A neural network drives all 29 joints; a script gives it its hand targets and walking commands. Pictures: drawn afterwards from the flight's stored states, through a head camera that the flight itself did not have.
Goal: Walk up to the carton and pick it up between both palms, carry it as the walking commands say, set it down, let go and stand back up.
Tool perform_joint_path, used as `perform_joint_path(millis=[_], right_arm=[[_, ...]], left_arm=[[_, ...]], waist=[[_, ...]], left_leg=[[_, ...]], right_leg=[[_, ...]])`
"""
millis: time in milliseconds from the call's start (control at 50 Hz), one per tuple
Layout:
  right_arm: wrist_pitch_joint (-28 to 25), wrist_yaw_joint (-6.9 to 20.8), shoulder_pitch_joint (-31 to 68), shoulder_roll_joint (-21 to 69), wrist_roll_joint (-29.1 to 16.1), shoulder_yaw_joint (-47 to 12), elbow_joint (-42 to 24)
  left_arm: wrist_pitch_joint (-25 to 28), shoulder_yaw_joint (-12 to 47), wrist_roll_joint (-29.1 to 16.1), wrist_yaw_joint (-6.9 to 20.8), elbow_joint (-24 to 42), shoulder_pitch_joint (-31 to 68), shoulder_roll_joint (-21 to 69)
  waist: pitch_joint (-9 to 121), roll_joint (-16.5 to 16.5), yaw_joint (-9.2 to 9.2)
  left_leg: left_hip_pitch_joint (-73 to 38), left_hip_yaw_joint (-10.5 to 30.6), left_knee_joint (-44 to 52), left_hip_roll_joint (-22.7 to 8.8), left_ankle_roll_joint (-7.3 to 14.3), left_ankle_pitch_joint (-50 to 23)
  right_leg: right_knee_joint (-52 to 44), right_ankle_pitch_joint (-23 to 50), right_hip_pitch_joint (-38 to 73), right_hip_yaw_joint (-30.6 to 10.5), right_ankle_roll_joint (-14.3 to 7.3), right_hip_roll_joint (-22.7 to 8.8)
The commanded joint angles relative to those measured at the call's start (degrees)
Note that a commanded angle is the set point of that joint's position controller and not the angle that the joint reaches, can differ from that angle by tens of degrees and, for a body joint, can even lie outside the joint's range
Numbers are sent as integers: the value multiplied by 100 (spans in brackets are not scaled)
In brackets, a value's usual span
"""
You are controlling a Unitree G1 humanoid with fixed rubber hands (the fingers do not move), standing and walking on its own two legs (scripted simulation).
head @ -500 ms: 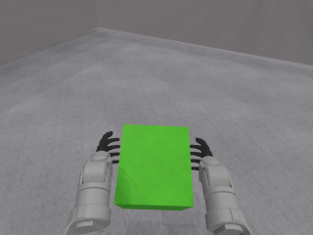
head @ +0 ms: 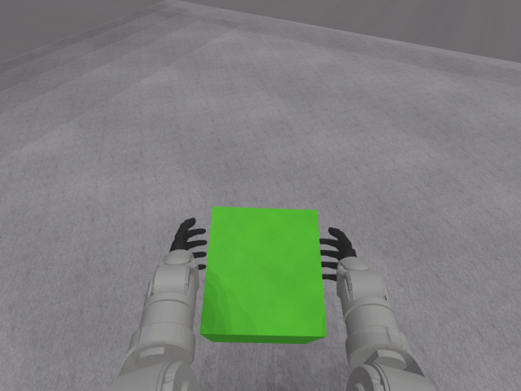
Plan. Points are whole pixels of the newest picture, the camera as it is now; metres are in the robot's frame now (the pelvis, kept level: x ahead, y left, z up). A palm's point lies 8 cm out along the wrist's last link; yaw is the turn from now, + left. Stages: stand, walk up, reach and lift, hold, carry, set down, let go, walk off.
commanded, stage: set down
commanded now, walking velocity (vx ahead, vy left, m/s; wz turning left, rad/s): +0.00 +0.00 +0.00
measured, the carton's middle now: (261, 279) +0.34 +0.00 -0.09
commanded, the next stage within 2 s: none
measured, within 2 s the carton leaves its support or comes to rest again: neither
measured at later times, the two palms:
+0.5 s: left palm (183, 288) +0.32 +0.15 -0.09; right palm (324, 285) +0.33 -0.13 -0.10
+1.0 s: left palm (190, 295) +0.35 +0.16 -0.18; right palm (312, 293) +0.36 -0.12 -0.19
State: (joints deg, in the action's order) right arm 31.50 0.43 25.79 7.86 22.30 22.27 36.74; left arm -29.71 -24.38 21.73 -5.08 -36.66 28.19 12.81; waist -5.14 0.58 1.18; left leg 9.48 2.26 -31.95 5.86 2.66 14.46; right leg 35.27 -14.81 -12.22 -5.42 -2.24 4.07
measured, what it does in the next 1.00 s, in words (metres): lowers itself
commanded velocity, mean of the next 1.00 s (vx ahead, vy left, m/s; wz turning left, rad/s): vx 0.00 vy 0.00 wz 0.00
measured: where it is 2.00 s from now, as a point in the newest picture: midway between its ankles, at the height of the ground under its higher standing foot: outside the picture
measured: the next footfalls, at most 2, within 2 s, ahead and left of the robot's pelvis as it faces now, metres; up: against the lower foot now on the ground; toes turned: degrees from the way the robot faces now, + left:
none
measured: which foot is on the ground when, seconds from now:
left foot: down 0.00-1.00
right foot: down 0.00-1.00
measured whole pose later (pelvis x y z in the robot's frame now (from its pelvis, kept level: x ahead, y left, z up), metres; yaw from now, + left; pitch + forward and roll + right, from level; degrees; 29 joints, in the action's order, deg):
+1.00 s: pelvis -0.02 +0.01 -0.11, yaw +0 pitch +27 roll -1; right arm 8.2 -9.1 32.3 5.2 9.4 16.2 38.3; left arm -6.8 -21.0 10.0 -9.6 -37.5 34.0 9.0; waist 3.6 -0.6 2.3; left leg 72.1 2.7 -71.7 7.1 2.3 26.2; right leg 70.2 -24.3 -72.6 -3.2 -0.8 7.2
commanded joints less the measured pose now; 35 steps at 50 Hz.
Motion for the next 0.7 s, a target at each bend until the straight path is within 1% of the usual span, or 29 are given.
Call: perform_joint_path(millis=[0,40,60,80,120,160,180,200,220,260,280,300,320,340,360,380,400,420,440,460,480,500,520,540,560,600,640,660,680], right_arm=[[-1038,880,3678,5935,-1582,-2929,-1014],[-1134,831,3675,5761,-1267,-2882,-852],[-1165,749,3361,5871,-1136,-2755,-667],[-1291,624,3144,5953,-1193,-2840,-311],[-1497,540,2654,6163,-1349,-3128,-397],[-1771,501,2715,5899,-1379,-3167,-511],[-1917,446,2901,5906,-1472,-3385,-839],[-1956,355,2895,5845,-1482,-3250,-546],[-1883,271,2523,5972,-1147,-2968,-223],[-1994,232,2838,5837,-1368,-3196,-314],[-2161,200,2834,5692,-1481,-3243,-455],[-2181,205,2886,5638,-1451,-3239,-392],[-2253,153,3321,5383,-1376,-3054,-489],[-2318,101,2780,5716,-1402,-3331,-406],[-2488,44,2783,5532,-1678,-3712,-928],[-2503,-11,2856,5327,-1491,-3419,-696],[-2598,-17,3164,5273,-1611,-3566,-821],[-2581,-53,3196,5351,-1599,-3460,-657],[-2542,-98,2947,5509,-1539,-3629,-652],[-2521,-113,3032,5298,-1478,-3386,-358],[-2513,-90,3469,5332,-1566,-3472,-566],[-2548,-45,3546,5029,-1508,-3281,-421],[-2532,-70,3464,5287,-1482,-3456,-526],[-2604,-42,3514,5210,-1592,-3611,-574],[-2615,6,3444,5233,-1629,-3695,-615],[-2623,119,3962,4832,-1638,-3730,-660],[-2647,86,3636,5182,-1565,-3798,-867],[-2548,154,3594,5062,-1558,-3663,-381],[-2505,183,3479,4865,-1414,-3458,-285]], left_arm=[[632,2752,-1289,1626,-261,2535,5477],[788,2307,-915,1618,-643,2153,4962],[908,2200,-767,1693,-654,2245,4751],[1088,2120,-809,1788,-564,2659,4623],[1325,2520,-930,1803,-56,2398,4501],[1481,2757,-933,1827,13,2338,4444],[1526,2613,-866,1868,-474,1750,4554],[1596,2396,-809,1902,-536,2109,4221],[1642,2050,-538,1946,-601,1876,3817],[1695,2084,-655,1912,-574,2090,3934],[1735,2401,-809,1950,-348,2225,4286],[1765,2291,-683,1952,-436,2164,4073],[1790,2391,-773,2048,-613,2443,4219],[1965,2577,-863,2034,-259,2340,3985],[1965,2880,-1014,2024,-268,1851,4136],[2048,2791,-938,2027,-495,1816,3899],[2164,2743,-996,2038,-267,2260,3776],[2147,2882,-1067,1956,-261,2400,4002],[2219,2961,-1148,1974,-239,2379,3761],[2201,2915,-1068,1916,-364,2500,3800],[2205,2769,-1009,1935,-451,2559,3529],[2174,2896,-1045,1926,-622,2949,3794],[2209,2944,-1067,1870,-324,2912,3715],[2221,3186,-1250,1821,-290,2935,4138],[2254,3344,-1487,1807,-197,2811,4319],[2188,3264,-1173,1602,-672,2436,4274],[2209,3467,-1466,1580,-549,2710,4386],[2183,3122,-1223,1534,-750,2700,4217],[2097,3213,-1286,1507,-658,2878,4354]], waist=[[2977,-417,-91],[2790,-509,220],[2705,-681,58],[2720,-481,212],[3091,-521,215],[3597,-84,263],[3744,-465,297],[3250,-342,231],[2943,-770,336],[3075,-557,516],[3179,-166,253],[3428,-160,451],[3453,37,134],[4078,-294,270],[4463,-143,289],[4420,-234,73],[4779,-251,295],[5012,-28,194],[4890,-511,147],[4616,-190,116],[4569,-524,250],[4564,-2,101],[4975,-253,154],[5299,-32,259],[5451,-413,-9],[5373,187,389],[5582,-291,60],[5142,-185,353],[5066,69,196]], left_leg=[[-83,523,-15,-226,-21,-1157],[641,561,-158,-179,68,-844],[1057,533,-254,-143,124,-597],[1503,511,-550,-126,79,-396],[1229,577,-494,-79,160,-823],[1485,560,-519,-19,126,-1159],[1790,600,-638,-54,183,-1044],[2443,563,-812,-8,137,-680],[2832,638,-898,-38,233,-433],[2446,563,-960,-39,240,-410],[2529,605,-1051,-96,174,-475],[2481,525,-1095,-1,101,-567],[3065,479,-1301,-40,84,-398],[2986,581,-1306,-41,50,-749],[2827,616,-1345,-47,23,-1241],[3248,668,-1431,-54,23,-973],[3405,630,-1584,-56,94,-902],[3353,634,-1713,-77,82,-998],[3812,581,-1853,-55,43,-701],[3809,659,-1918,-48,29,-514],[3803,561,-2060,-18,76,-297],[3783,526,-2075,-64,54,-241],[3893,525,-2232,-65,-12,-325],[3797,463,-2287,8,-51,-650],[3667,580,-2269,-10,-31,-586],[3640,599,-2316,-57,-81,-637],[3530,524,-2319,42,-23,-435],[3886,514,-2370,11,-104,-274],[3842,471,-2325,8,-145,-58]], right_leg=[[-538,1352,531,-504,-12,-285],[-340,1437,389,-576,40,-328],[-333,1335,432,-709,70,-379],[-385,1242,559,-1182,118,-666],[-94,2264,553,-1077,181,-500],[197,2739,396,-858,235,-414],[224,2828,572,-939,244,-466],[275,2705,381,-1032,275,-544],[247,2355,349,-1144,306,-580],[242,1357,43,-994,302,-442],[257,1487,108,-1190,238,-501],[358,1577,-41,-1019,335,-475],[359,1358,-33,-1039,326,-474],[445,2134,171,-1163,409,-536],[643,3277,525,-1291,468,-603],[803,3120,268,-1211,455,-548],[1053,2868,45,-1119,432,-448],[1081,2524,-17,-1005,420,-403],[969,2265,249,-1131,428,-477],[1126,1482,-344,-1110,384,-414],[1056,682,-777,-975,411,-302],[1225,488,-1336,-789,274,-196],[1356,622,-1147,-725,263,-105],[1319,1095,-936,-955,291,-192],[1633,1281,-1176,-772,307,-68],[1954,705,-2182,-526,195,14],[1955,685,-2049,-324,288,161],[2039,445,-2360,-288,208,170],[2124,222,-2606,-226,178,230]])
